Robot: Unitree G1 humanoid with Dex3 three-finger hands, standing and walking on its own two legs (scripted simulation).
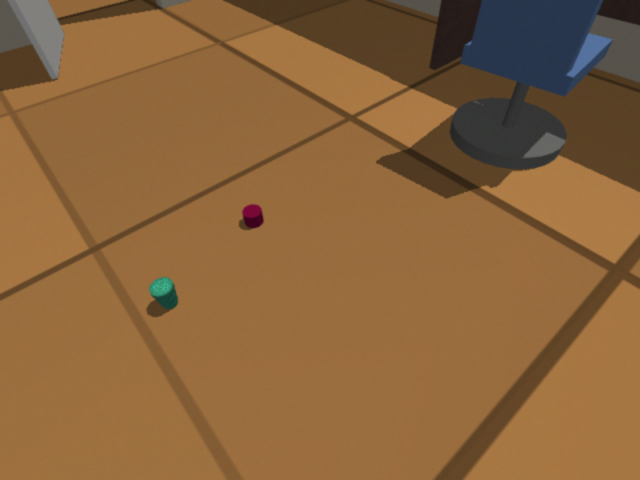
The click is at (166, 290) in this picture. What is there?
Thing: tapered cup
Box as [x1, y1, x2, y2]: [149, 277, 177, 308]
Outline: 158,278 152,282 149,287 149,291 152,296 165,308 171,308 177,303 177,296 175,294 173,283 169,278
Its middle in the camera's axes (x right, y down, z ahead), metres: -0.57 +0.22 +1.44
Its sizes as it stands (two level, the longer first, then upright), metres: 0.083 0.083 0.108
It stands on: the floor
